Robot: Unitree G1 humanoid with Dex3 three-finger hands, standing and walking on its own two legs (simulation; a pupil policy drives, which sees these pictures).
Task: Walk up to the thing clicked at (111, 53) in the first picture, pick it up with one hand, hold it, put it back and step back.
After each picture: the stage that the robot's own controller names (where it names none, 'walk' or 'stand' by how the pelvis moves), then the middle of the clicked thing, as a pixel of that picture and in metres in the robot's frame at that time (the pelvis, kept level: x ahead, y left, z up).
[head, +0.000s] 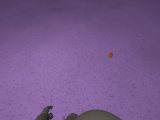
stand; (110, 55) +1.34 -0.39 -0.72
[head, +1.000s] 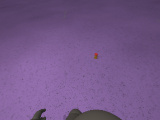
walk; (95, 56) +1.27 +0.02 -0.69
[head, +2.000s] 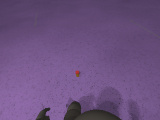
walk; (77, 73) +0.77 +0.26 -0.71
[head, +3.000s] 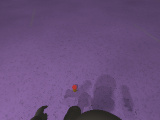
walk; (74, 88) +0.48 +0.22 -0.70
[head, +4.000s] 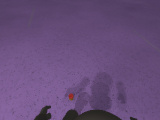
stand; (71, 97) +0.38 +0.20 -0.71
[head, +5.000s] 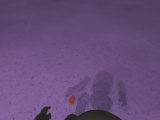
stand; (71, 101) +0.35 +0.21 -0.72
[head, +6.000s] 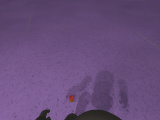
stand; (71, 98) +0.36 +0.22 -0.73
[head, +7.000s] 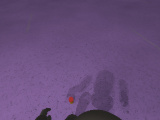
stand; (71, 100) +0.35 +0.23 -0.73
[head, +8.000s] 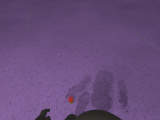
stand; (70, 100) +0.35 +0.23 -0.73
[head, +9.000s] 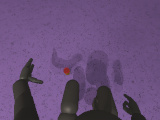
go down; (67, 71) +0.39 +0.24 -0.47
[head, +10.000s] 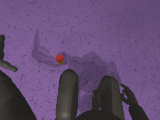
go down; (60, 59) +0.42 +0.28 -0.31
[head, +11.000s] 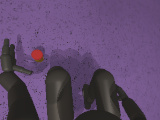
close in; (38, 56) +0.39 +0.32 -0.24
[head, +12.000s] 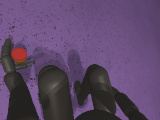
close; (19, 56) +0.38 +0.32 -0.21
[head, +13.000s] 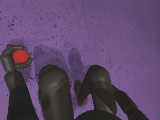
lift; (21, 57) +0.36 +0.32 -0.21
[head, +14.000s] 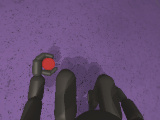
lift; (48, 64) +0.32 +0.29 -0.08
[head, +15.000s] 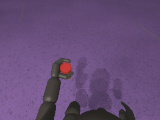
lift; (66, 71) +0.33 +0.17 +0.05
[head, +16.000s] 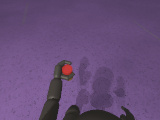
hold; (67, 73) +0.33 +0.17 +0.02
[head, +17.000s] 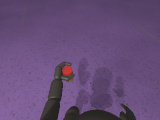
crouch; (68, 74) +0.33 +0.17 +0.00
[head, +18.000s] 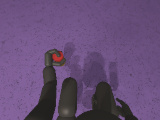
crouch; (59, 59) +0.41 +0.23 -0.08
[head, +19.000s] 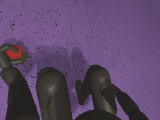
lower; (17, 55) +0.38 +0.33 -0.22
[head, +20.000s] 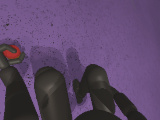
lower; (14, 55) +0.39 +0.34 -0.22
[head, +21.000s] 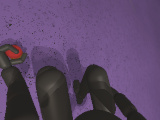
lower; (16, 55) +0.38 +0.33 -0.22
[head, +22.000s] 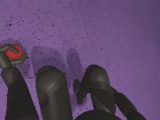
lower; (16, 55) +0.38 +0.34 -0.22
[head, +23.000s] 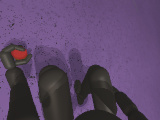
loosen; (20, 55) +0.37 +0.33 -0.22
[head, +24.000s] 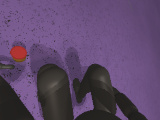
withdraw; (19, 55) +0.37 +0.32 -0.22
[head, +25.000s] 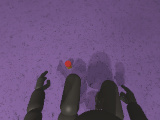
walk; (68, 65) +0.43 +0.25 -0.40
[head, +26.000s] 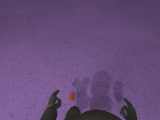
stand; (71, 97) +0.36 +0.20 -0.66
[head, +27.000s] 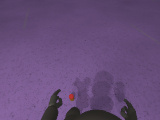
stand; (71, 97) +0.36 +0.21 -0.67
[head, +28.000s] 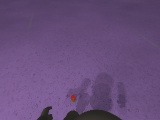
stand; (73, 98) +0.37 +0.20 -0.71
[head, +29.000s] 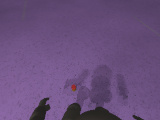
walk; (73, 88) +0.42 +0.19 -0.70
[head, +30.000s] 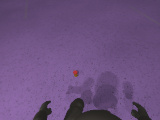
walk; (75, 73) +0.63 +0.26 -0.69
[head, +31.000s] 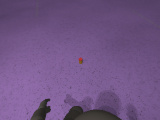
walk; (80, 60) +0.96 +0.22 -0.70
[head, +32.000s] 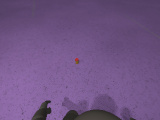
stand; (76, 61) +0.99 +0.25 -0.71
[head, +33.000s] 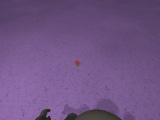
stand; (76, 63) +1.01 +0.25 -0.73
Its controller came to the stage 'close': yes
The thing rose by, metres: 0.71
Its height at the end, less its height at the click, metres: +0.00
